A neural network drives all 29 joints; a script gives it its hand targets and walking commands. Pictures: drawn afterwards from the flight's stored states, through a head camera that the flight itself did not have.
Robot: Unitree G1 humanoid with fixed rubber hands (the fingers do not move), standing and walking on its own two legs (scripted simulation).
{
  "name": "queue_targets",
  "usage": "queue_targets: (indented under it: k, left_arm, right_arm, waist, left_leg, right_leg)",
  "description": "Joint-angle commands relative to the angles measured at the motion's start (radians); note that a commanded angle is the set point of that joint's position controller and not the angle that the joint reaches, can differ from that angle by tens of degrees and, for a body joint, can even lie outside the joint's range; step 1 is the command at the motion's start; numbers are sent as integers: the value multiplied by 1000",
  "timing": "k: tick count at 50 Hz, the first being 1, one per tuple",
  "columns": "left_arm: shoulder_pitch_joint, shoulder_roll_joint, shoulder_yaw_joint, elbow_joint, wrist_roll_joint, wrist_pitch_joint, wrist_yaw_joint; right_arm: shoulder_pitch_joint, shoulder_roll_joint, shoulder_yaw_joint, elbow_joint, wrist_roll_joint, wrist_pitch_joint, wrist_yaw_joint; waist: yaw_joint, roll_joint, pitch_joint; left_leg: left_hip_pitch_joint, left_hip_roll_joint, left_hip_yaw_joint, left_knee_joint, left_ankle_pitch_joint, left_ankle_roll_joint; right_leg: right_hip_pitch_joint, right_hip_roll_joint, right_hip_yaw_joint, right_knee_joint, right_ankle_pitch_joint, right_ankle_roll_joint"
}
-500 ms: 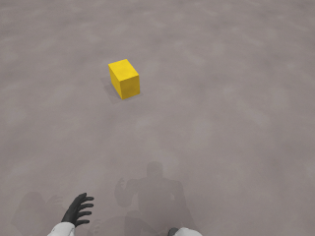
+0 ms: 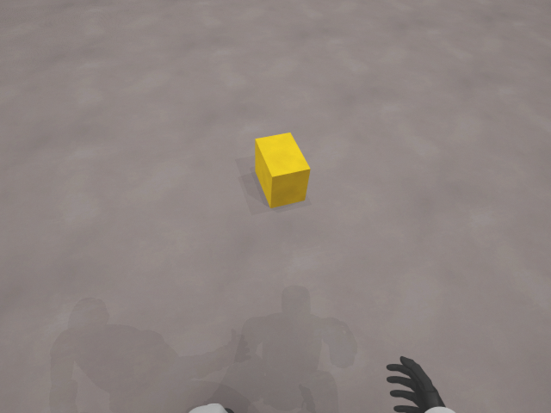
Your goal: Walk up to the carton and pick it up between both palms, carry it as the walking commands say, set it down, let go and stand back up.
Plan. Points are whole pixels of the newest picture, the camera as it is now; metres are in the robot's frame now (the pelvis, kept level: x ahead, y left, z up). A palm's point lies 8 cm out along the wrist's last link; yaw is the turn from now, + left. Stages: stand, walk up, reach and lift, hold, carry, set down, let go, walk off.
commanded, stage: walk up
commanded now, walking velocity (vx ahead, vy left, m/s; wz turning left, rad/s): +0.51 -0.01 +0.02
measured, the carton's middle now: (280, 170) +1.20 +0.05 -0.65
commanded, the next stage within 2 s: none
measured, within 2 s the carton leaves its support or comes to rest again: neither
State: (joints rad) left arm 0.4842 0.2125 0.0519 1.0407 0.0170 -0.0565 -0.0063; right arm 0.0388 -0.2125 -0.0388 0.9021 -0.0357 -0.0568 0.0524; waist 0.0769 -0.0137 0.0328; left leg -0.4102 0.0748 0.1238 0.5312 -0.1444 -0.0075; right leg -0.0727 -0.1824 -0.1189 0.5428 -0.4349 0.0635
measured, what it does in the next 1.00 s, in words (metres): walks ahead: right foot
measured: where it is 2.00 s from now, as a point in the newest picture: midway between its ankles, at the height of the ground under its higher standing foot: (286, 268)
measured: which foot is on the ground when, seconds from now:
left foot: down 0.00-0.52, up 0.54-1.00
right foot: up 0.00-0.48, down 0.50-1.00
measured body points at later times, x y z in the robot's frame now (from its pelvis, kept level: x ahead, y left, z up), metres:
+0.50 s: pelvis +0.25 -0.03 +0.00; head +0.28 -0.04 +0.45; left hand +0.45 +0.19 -0.12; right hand +0.13 -0.26 -0.14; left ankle +0.09 +0.12 -0.72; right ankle +0.38 -0.15 -0.73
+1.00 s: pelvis +0.49 +0.01 +0.01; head +0.51 +0.01 +0.46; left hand +0.38 +0.24 -0.13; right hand +0.67 -0.20 -0.11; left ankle +0.59 +0.15 -0.71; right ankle +0.38 -0.15 -0.72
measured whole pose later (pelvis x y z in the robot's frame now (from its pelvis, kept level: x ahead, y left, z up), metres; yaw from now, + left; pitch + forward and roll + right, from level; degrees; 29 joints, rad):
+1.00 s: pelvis +0.49 +0.01 +0.01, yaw +1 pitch +1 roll +0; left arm 0.49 0.19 0.05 1.08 0.02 -0.07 0.00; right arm 0.05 -0.20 -0.05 0.92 -0.02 -0.03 0.06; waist 0.09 0.01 0.03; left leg -0.42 0.09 0.13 0.52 -0.14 -0.05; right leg 0.02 -0.12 -0.15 0.33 -0.34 0.08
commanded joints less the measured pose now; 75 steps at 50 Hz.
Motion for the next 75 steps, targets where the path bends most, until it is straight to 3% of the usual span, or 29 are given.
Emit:
queue_targets:
  k: [1,2,4,8,18,22,24,25,26,27,29,30,33,43,46,48,50,51,52,53,54,55,57,59,63,71,73,74,75]
  left_arm:
    - [-39,49,3,-108,1,-11,5]
    - [-56,92,18,-66,8,-4,5]
    - [-110,72,13,-52,5,-4,-6]
    - [-138,46,7,-49,11,35,-24]
    - [-530,42,-2,-160,-3,48,-61]
    - [-492,65,10,-158,3,21,-47]
    - [-311,117,42,-89,9,5,-22]
    - [-155,178,66,-44,21,-4,-11]
    - [-38,294,85,-30,43,-7,-4]
    - [-1,321,79,-28,23,2,-6]
    - [-128,231,51,-51,23,-5,1]
    - [-200,163,38,-60,12,-13,4]
    - [-200,100,8,-40,8,-34,2]
    - [-29,139,27,-16,5,-33,14]
    - [-29,125,26,-13,6,-30,8]
    - [-5,144,29,4,4,-23,10]
    - [-14,146,30,16,-7,-15,12]
    - [-1,101,17,17,-8,-14,13]
    - [20,20,-5,4,-13,-15,16]
    - [39,48,24,1,-11,-2,20]
    - [21,81,31,17,-4,7,19]
    - [-21,72,29,11,-3,8,12]
    - [-25,32,14,11,3,25,2]
    - [-26,26,15,13,9,52,-7]
    - [-151,32,15,-21,12,79,-16]
    - [-372,33,6,-93,-3,82,-36]
    - [-373,44,13,-99,-6,72,-30]
    - [-352,31,6,-101,-6,50,-22]
    - [-300,47,16,-70,-7,36,-12]
  right_arm:
    - [519,-337,-89,86,6,-16,-41]
    - [439,-306,-74,74,12,-21,-39]
    - [283,-182,-47,75,13,-37,-40]
    - [279,-97,-20,98,21,-58,-42]
    - [438,-126,-32,138,10,-41,-62]
    - [438,-131,-33,181,10,-26,-68]
    - [453,-137,-32,192,12,-18,-61]
    - [466,-110,-26,179,8,-21,-60]
    - [484,-25,-11,138,17,-29,-59]
    - [451,-72,-24,108,17,-25,-59]
    - [418,-101,-37,136,11,-13,-54]
    - [427,-69,-35,149,8,-5,-46]
    - [404,-34,-30,126,-1,31,-24]
    - [31,-37,-24,-24,11,55,23]
    - [-32,-21,-17,-39,21,31,14]
    - [-16,-33,-20,-29,13,19,4]
    - [131,-68,-29,18,3,2,-15]
    - [286,-120,-47,69,-6,-12,-30]
    - [418,-227,-74,83,-20,-23,-44]
    - [531,-335,-98,93,-3,-22,-53]
    - [434,-303,-82,91,11,-21,-52]
    - [349,-227,-63,85,11,-25,-54]
    - [241,-101,-33,79,19,-35,-56]
    - [246,-87,-25,89,20,-40,-56]
    - [321,-104,-31,122,21,-38,-62]
    - [381,-136,-44,139,4,-12,-68]
    - [365,-152,-51,139,1,-10,-67]
    - [356,-118,-43,172,7,0,-67]
    - [371,-104,-38,184,6,10,-66]
  waist:
    - [-239,388,-236]
    - [-185,189,-185]
    - [-102,99,-38]
    - [-70,186,-19]
    - [-166,182,115]
    - [-120,261,65]
    - [-38,97,-52]
    - [17,-36,-157]
    - [46,-313,-232]
    - [34,-295,-293]
    - [-37,-35,-133]
    - [-70,-17,-90]
    - [-88,-140,-37]
    - [-16,-142,112]
    - [-29,-231,83]
    - [-24,-165,85]
    - [-85,-69,19]
    - [-141,29,-79]
    - [-200,242,-172]
    - [-211,254,-259]
    - [-148,133,-208]
    - [-113,102,-123]
    - [-60,157,-57]
    - [-51,210,-62]
    - [-73,208,-33]
    - [-134,222,57]
    - [-125,241,58]
    - [-96,285,40]
    - [-77,216,26]
  left_leg:
    - [660,441,-691,-345,-380,148]
    - [585,459,-695,-326,-271,146]
    - [397,306,-461,-291,-4,126]
    - [315,223,-239,-315,197,94]
    - [358,220,-114,-405,134,104]
    - [339,176,-42,-320,127,93]
    - [271,124,5,-35,269,75]
    - [132,104,1,216,188,55]
    - [-105,-21,-12,528,-263,14]
    - [-196,-5,-135,708,-368,19]
    - [-206,41,-201,768,-236,4]
    - [-158,66,-195,720,-157,-9]
    - [-98,62,-147,637,-70,-17]
    - [-165,45,-59,168,122,-69]
    - [-1,17,-1,60,40,-54]
    - [21,12,21,11,-21,-47]
    - [196,-10,56,-91,-26,-30]
    - [401,11,24,-95,-36,-7]
    - [602,281,-334,-171,-22,53]
    - [659,526,-685,-308,151,127]
    - [551,489,-588,-252,304,144]
    - [441,407,-451,-226,441,134]
    - [329,275,-237,-238,504,91]
    - [293,238,-144,-242,582,76]
    - [300,252,-102,-252,598,94]
    - [269,263,-104,-336,161,114]
    - [242,264,-115,-342,42,108]
    - [226,191,-56,-301,-42,94]
    - [191,144,-30,-234,-110,78]
  right_leg:
    - [-629,119,63,625,-173,-83]
    - [-639,60,142,704,-85,-86]
    - [-577,8,154,643,101,-76]
    - [-506,27,98,560,230,-37]
    - [-513,77,7,84,400,-31]
    - [-322,98,1,9,306,-49]
    - [-56,131,-67,-31,280,-72]
    - [155,66,14,-21,227,-93]
    - [269,-227,474,-205,43,-166]
    - [273,-346,688,-337,0,-227]
    - [92,-300,581,-316,200,-193]
    - [2,-234,440,-310,285,-173]
    - [-124,-144,226,-302,414,-127]
    - [-80,-136,120,-419,245,-134]
    - [-102,-85,44,-417,228,-145]
    - [-64,-116,71,-377,240,-152]
    - [-69,-84,40,-178,353,-126]
    - [-144,-17,2,58,383,-100]
    - [-395,98,-37,377,87,-47]
    - [-516,146,63,580,-155,-49]
    - [-492,72,148,658,-95,-50]
    - [-477,54,153,654,-19,-50]
    - [-432,34,131,584,77,-34]
    - [-391,60,93,563,131,-23]
    - [-437,68,57,477,200,-11]
    - [-365,85,2,115,244,-13]
    - [-284,88,9,49,224,-20]
    - [-200,101,-7,-20,231,-22]
    - [-97,119,-40,-91,262,-22]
